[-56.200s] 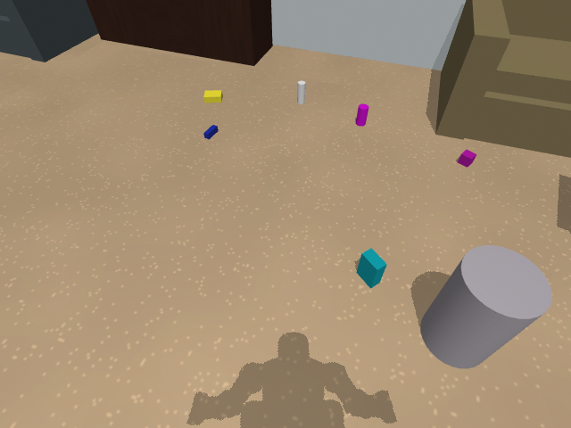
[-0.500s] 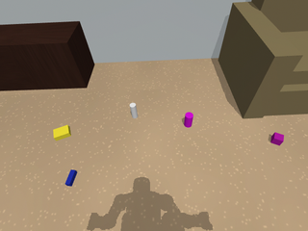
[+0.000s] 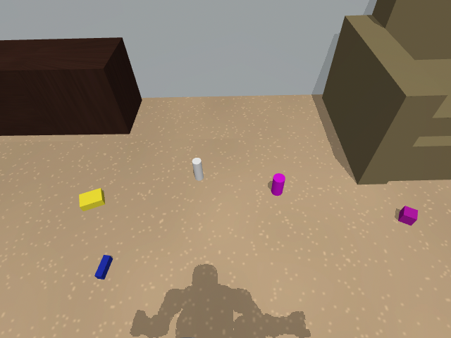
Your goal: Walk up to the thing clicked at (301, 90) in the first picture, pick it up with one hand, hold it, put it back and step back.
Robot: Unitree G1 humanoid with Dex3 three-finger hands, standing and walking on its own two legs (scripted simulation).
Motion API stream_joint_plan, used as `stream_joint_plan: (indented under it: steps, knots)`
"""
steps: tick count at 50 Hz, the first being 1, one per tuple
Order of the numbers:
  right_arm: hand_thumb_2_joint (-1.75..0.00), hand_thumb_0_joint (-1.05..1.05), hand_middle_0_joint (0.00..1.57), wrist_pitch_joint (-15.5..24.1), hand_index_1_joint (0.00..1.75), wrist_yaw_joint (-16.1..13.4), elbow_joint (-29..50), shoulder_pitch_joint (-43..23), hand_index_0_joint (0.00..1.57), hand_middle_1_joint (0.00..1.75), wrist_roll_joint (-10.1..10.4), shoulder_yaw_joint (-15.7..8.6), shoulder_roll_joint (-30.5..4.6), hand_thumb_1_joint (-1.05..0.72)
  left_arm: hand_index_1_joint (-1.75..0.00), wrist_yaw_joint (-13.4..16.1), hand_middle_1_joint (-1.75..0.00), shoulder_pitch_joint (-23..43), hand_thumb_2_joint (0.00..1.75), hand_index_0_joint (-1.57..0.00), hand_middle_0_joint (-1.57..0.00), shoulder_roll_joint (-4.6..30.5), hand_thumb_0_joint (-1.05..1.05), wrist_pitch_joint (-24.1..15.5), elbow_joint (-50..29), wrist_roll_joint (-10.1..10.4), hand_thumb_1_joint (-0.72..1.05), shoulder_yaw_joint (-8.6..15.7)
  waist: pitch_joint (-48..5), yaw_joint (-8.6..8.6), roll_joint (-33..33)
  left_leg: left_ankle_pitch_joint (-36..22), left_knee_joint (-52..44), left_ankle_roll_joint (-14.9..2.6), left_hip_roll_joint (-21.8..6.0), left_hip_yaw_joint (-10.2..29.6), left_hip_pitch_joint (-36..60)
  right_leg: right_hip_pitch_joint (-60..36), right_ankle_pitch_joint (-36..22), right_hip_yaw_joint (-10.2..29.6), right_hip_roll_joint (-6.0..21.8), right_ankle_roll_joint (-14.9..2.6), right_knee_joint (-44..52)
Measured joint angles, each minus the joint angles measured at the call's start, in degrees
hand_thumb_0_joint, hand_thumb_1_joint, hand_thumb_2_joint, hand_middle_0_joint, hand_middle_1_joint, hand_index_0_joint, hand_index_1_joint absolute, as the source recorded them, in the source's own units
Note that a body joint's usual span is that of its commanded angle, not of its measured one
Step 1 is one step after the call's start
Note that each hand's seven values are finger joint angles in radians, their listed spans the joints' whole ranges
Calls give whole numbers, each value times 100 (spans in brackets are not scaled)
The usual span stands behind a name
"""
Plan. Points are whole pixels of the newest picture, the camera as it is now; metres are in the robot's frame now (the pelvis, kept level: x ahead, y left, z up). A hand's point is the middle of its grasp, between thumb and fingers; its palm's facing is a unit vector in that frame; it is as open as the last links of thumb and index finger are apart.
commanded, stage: step back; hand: left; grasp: from the side
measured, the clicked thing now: (198, 169) +1.06 +0.22 -0.69
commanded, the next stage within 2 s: stand in 0.36 s
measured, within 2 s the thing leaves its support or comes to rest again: neither
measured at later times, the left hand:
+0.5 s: hand out of the picture +0.11 +0.28 -0.15, palm faces +0.00 -0.94 -0.35, open 7.3 cm
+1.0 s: hand out of the picture +0.09 +0.27 -0.14, palm faces -0.04 -0.94 -0.33, open 7.3 cm
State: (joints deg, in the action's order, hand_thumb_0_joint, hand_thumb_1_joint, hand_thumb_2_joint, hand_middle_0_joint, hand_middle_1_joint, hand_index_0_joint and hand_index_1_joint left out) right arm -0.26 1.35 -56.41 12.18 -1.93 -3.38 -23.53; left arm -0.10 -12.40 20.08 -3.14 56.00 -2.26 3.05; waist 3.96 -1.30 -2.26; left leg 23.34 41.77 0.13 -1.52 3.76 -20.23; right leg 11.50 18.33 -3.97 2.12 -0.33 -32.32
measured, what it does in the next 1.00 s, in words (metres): steps on the spot: left foot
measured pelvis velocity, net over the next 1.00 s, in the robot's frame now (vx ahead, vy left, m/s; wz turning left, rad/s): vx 0.01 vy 0.02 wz -0.01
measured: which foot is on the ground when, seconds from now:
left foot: up 0.00-0.02, down 0.04-1.00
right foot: down 0.00-1.00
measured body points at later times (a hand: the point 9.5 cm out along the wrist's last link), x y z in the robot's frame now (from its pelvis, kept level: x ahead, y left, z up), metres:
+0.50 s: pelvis +0.03 +0.02 +0.01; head +0.04 +0.02 +0.46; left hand +0.11 +0.33 -0.12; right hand +0.15 -0.27 -0.12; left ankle +0.05 +0.16 -0.73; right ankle +0.00 -0.11 -0.73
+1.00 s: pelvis +0.01 +0.02 +0.02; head +0.02 +0.02 +0.46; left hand +0.09 +0.32 -0.12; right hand +0.07 -0.29 -0.12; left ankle +0.05 +0.16 -0.73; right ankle +0.00 -0.11 -0.73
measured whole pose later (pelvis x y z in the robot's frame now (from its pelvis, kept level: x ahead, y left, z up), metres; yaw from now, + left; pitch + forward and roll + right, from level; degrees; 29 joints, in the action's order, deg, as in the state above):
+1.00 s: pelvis +0.01 +0.02 +0.02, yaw +0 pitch -3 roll +0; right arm 0.7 1.0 -66.0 6.2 -0.9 -0.1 -20.3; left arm -1.0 -5.7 20.0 -0.8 66.0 -0.8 0.7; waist 3.8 0.7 -0.5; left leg 7.1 19.8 1.7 -2.3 0.4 -9.7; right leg 4.2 11.7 -1.6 1.3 1.2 -19.0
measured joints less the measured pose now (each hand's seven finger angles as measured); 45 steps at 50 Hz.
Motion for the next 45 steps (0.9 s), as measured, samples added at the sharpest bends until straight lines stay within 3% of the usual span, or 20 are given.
stream_joint_plan:
  steps: [3, 4, 9, 11, 15, 28, 45]
  knots:
    - [-90, 1, 20, 78, 30, -37, -55, -66, 20, 30, -3, -11, 43, -91, -30, -4, -30, 101, 90, -21, -21, 95, 0, 113, 5, 60, 90, -6, 132, 28, 129, -993, -837, 48, 20, -213, 279, 103, 277, -1, 181, 126, -407]
    - [-90, 1, 20, 92, 30, -59, -91, -124, 20, 30, -14, -13, 106, -91, -30, 5, -30, 154, 90, -21, -21, 139, 0, 162, 16, 81, 90, 3, 205, 8, 255, -1051, -822, 83, 105, -288, 312, 144, 367, 70, 283, 153, -571]
    - [-90, 1, 20, 85, 30, -73, -132, -329, 20, 30, 2, 134, 337, -91, -30, 13, -30, 327, 90, -21, -20, 236, 1, 351, 133, 186, 91, -22, 158, 23, 336, -752, -569, 44, 40, -330, 180, 244, 780, 269, 66, -60, -644]
    - [-90, 1, 21, 63, 30, -81, -144, -439, 20, 30, 17, 189, 396, -91, -30, 9, -30, 386, 90, -21, -20, 247, 1, 332, 194, 180, 91, -23, 144, 34, 327, -712, -531, 77, -6, -318, 164, 159, 271, 266, 5, 6, -378]
    - [-90, 1, 21, 46, 30, -104, -226, -662, 20, 30, 87, 242, 445, -90, -30, 1, -30, 434, 90, -21, -20, 168, 0, 261, 309, 153, 91, -58, 79, 41, 220, -717, -621, 105, -75, -281, 235, -3, 184, 229, -61, 163, -99]
    - [-90, 1, 21, 165, 30, -62, -519, -1015, 20, 30, 123, 328, 378, -91, -30, -33, -30, 717, 90, -21, -20, -28, 0, 218, 711, 185, 91, -261, 35, 59, 143, -1181, -1587, 118, -28, -335, 863, -572, -235, 245, -19, 183, 774]
    - [-90, 1, 20, 92, 30, -33, -904, -690, 20, 30, 109, 314, 307, -91, -30, -79, -30, 712, 90, -21, -20, -16, 0, 224, 971, 138, 91, -246, 1, 190, 172, -1587, -2159, 167, -85, -330, 1065, -746, -628, 234, -85, 146, 1307]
